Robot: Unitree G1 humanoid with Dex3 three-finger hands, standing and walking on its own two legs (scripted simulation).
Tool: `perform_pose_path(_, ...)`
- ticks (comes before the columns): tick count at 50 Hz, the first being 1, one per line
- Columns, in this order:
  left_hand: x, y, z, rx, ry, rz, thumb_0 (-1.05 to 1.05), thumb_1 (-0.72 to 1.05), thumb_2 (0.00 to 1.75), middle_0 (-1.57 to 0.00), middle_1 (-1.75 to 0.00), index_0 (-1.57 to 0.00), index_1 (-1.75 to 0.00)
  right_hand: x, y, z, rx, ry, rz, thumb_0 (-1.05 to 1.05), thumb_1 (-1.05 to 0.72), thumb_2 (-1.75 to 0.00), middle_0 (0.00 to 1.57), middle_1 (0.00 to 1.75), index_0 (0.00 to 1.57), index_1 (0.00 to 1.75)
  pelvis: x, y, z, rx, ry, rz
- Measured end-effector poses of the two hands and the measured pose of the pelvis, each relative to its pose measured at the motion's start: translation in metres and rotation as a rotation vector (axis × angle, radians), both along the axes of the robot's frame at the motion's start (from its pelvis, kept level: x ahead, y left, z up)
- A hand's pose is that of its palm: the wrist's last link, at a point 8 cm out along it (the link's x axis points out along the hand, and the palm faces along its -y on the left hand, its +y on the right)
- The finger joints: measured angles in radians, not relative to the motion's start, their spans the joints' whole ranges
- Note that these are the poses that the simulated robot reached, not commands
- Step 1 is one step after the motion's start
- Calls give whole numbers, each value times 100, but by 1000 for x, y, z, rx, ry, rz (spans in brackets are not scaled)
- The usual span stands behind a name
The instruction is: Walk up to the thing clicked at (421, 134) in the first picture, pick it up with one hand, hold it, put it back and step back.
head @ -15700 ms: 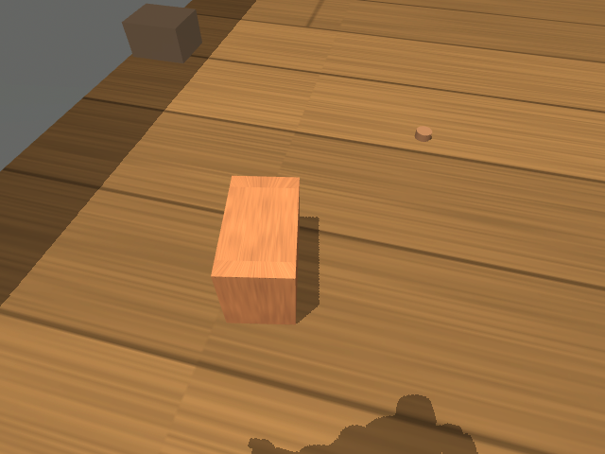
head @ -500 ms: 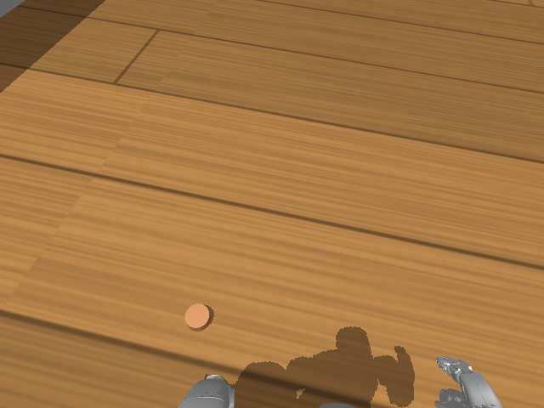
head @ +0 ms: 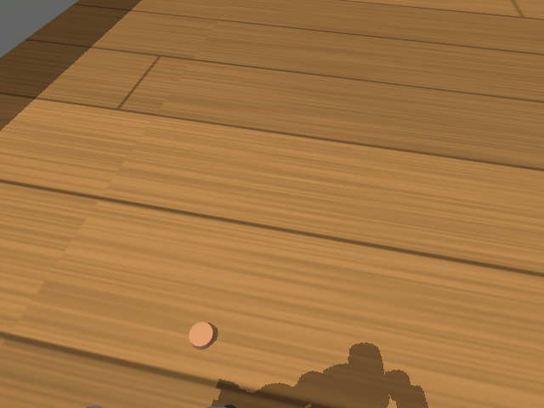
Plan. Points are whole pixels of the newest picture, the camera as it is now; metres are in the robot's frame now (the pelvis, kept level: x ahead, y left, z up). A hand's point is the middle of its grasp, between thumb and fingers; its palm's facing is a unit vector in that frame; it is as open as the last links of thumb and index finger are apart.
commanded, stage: walk up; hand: left
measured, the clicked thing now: (201, 335) +0.45 +0.23 -0.75
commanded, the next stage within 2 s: none
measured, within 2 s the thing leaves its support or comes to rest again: neither
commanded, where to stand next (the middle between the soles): +0.05 +0.00 m, yaw +0 degrees
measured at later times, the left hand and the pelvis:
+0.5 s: hand out of the picture +0.08 +0.26 -0.15, palm faces +0.00 -0.94 -0.35, open 7.4 cm; pelvis +0.01 +0.00 +0.00, yaw +1 degrees
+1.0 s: hand out of the picture -0.01 +0.25 -0.16, palm faces +0.00 -0.90 -0.44, open 7.3 cm; pelvis -0.05 -0.03 -0.02, yaw +1 degrees
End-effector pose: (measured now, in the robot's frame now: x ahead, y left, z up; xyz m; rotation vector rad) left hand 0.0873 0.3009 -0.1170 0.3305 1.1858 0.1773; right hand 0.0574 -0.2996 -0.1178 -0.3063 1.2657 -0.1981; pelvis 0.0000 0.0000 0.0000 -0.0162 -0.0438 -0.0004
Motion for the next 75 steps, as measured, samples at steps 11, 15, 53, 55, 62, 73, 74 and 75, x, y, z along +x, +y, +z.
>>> perform_pose_path(11,8,-4,-1,-9,11,16,1,91,90,-20,-30,-20,-30,21,-6,7,-19,-27,-1,0,-90,-90,20,30,21,30,7,-3,2,-1,6,5)
perform_pose_path(15,2,-4,1,0,26,30,1,91,90,-20,-30,-20,-30,35,-6,7,-13,-55,11,0,-90,-90,20,30,21,30,8,-5,3,-2,5,9)
perform_pose_path(53,-129,-16,8,113,156,124,0,91,90,-20,-30,-20,-30,26,-36,-23,-4,-95,72,0,-90,-90,20,30,20,30,-56,-33,-15,41,23,30)
perform_pose_path(55,-140,-19,14,115,158,141,1,91,90,-20,-30,-21,-30,15,-33,-22,14,-73,83,0,-90,-90,20,30,20,30,-58,-33,-10,44,30,40)
perform_pose_path(62,-145,-13,19,105,27,176,1,90,90,-21,-30,-21,-30,-10,-23,-22,15,28,170,0,-90,-90,20,30,20,30,-62,-28,-8,23,26,118)
perform_pose_path(73,-155,12,0,26,48,175,1,91,90,-20,-30,-20,-30,19,9,20,-22,-187,197,0,-90,-90,20,30,21,30,-59,-4,-4,15,-16,122)
perform_pose_path(74,-151,12,2,20,34,165,1,91,90,-20,-30,-20,-30,18,8,23,-29,-189,194,0,-90,-90,20,30,21,30,-57,-3,-2,13,-16,117)
perform_pose_path(75,-146,13,3,17,22,154,1,91,90,-20,-30,-20,-30,18,6,26,-35,-192,191,0,-90,-90,20,30,21,30,-55,-3,-1,14,-15,112)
